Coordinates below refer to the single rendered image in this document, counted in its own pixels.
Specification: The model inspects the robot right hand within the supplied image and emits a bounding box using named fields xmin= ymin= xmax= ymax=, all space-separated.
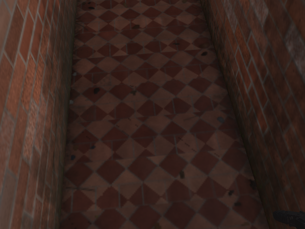
xmin=273 ymin=210 xmax=305 ymax=229

